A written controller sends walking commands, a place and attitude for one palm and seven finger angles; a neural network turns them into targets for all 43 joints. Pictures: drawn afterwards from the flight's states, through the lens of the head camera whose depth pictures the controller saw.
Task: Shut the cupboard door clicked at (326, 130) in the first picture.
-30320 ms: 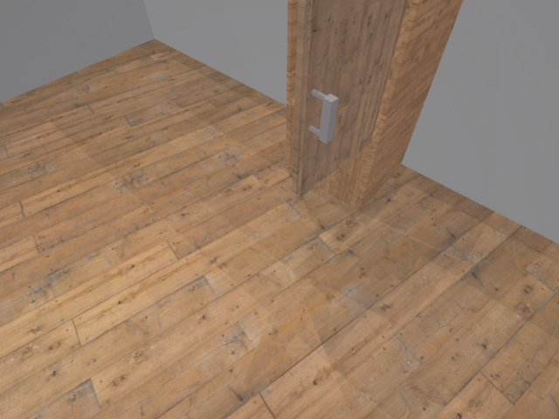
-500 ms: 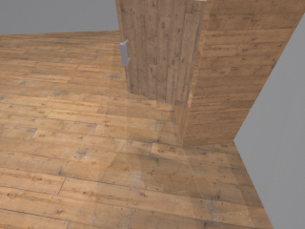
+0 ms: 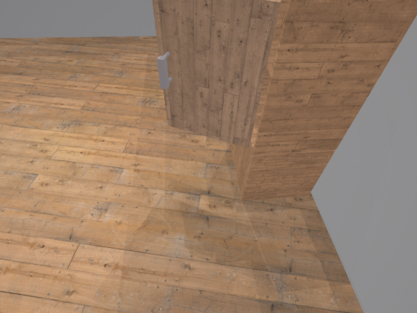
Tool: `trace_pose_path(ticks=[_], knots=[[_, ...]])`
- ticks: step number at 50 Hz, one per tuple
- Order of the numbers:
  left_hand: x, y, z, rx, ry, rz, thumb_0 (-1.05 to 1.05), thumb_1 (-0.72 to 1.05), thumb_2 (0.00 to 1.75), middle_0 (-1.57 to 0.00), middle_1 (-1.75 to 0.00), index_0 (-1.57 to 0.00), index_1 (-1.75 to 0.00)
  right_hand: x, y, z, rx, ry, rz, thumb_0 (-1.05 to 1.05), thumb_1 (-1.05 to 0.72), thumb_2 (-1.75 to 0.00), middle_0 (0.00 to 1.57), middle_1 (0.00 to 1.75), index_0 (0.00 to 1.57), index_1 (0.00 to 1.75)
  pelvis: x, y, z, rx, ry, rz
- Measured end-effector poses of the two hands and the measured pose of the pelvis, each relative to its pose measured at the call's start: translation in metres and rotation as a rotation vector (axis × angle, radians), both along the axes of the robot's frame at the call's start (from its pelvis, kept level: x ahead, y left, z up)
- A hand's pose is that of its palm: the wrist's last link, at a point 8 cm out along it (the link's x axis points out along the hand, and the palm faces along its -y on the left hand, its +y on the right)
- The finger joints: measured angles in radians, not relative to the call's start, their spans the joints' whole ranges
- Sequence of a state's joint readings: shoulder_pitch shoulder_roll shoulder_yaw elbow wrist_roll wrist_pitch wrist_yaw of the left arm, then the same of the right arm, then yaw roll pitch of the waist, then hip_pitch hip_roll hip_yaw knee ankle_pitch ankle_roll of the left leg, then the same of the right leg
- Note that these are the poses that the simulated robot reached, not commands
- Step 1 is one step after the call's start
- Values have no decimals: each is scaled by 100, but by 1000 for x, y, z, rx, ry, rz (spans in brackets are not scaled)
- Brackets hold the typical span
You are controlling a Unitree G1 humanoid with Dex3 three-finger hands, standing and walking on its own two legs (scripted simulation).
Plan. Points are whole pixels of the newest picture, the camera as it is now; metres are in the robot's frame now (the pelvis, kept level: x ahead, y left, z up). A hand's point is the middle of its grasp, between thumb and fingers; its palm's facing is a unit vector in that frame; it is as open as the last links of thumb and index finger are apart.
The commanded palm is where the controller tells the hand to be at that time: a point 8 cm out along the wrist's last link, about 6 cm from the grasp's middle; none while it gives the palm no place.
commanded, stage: look to check the result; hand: left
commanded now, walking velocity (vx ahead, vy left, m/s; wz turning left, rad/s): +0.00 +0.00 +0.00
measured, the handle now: (166, 70) +0.93 +0.21 -0.03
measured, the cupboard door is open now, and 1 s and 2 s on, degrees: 64 64 64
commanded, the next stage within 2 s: walk to a spot facing it in 0.50 s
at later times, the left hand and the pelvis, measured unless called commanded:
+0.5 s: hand out of the picture +0.02 +0.19 -0.18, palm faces +0.01 -0.98 -0.21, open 7.3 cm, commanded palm none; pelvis +0.02 +0.00 +0.00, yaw +0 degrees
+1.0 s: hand out of the picture +0.02 +0.21 -0.20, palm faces +0.19 -0.95 -0.23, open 7.3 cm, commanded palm none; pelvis +0.01 +0.01 -0.02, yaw +10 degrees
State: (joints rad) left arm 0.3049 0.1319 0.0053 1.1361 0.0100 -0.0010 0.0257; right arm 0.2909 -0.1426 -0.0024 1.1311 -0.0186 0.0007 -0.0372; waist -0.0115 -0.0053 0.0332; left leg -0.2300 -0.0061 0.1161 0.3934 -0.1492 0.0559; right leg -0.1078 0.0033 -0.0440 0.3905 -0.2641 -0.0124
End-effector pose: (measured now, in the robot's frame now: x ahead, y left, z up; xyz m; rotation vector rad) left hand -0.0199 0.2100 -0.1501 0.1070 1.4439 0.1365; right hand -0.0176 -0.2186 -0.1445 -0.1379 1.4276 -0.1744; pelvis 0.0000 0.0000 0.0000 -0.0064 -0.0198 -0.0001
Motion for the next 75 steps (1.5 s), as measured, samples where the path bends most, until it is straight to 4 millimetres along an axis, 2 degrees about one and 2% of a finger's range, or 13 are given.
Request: trace_pose_path(ticks=[8,14,25,35,40,46,54,59,64,69,75], knots=[[2,15,5,38,19,2,0,91,90,-20,-30,-20,-30,12,-1,-1,0,-3,8,1,-90,-90,20,30,19,30,7,2,0,2,1,-1],[11,23,6,55,9,-4,0,91,90,-20,-30,-20,-30,27,-6,0,-9,-30,16,1,-90,-90,20,30,20,30,12,2,1,4,-2,-4],[36,25,6,52,-37,-24,0,91,90,-20,-30,-20,-30,52,-19,5,-43,-77,32,1,-90,-90,20,30,20,30,18,2,2,5,-6,-7],[51,29,6,61,-62,-29,0,91,90,-20,-30,-20,-30,60,-25,7,-58,-82,43,1,-90,-90,20,30,20,30,21,2,1,6,-4,2],[50,30,3,70,-73,15,0,91,90,-20,-30,-20,-30,58,-19,1,-37,-47,68,1,-90,-90,20,30,19,30,18,1,-3,6,3,43],[34,36,-4,85,-85,96,0,91,90,-20,-30,-21,-30,63,-12,-9,-18,-8,125,1,-90,-90,20,30,20,30,13,3,-12,-13,8,116],[17,62,-27,84,-88,196,0,91,90,-20,-30,-21,-30,103,2,-12,-60,-75,235,1,-90,-90,20,30,20,30,10,21,-29,-5,-4,218],[25,76,-7,104,-129,216,0,91,90,-20,-30,-20,-30,118,7,2,-75,-104,296,1,-90,-90,20,30,20,30,3,25,-15,-14,18,261],[38,85,12,138,-224,250,0,91,90,-20,-30,-20,-30,132,5,12,-75,-105,360,1,-90,-90,20,30,20,30,2,18,-4,-32,42,324],[40,78,21,170,-272,292,0,91,90,-20,-30,-20,-30,151,-6,15,-67,-115,408,1,-90,-90,20,30,20,30,5,1,-2,-35,50,389],[26,49,28,215,-288,358,0,91,90,-20,-30,-20,-30,182,-28,1,-38,-126,469,1,-90,-90,20,30,20,30,12,-29,-9,-17,57,474]])
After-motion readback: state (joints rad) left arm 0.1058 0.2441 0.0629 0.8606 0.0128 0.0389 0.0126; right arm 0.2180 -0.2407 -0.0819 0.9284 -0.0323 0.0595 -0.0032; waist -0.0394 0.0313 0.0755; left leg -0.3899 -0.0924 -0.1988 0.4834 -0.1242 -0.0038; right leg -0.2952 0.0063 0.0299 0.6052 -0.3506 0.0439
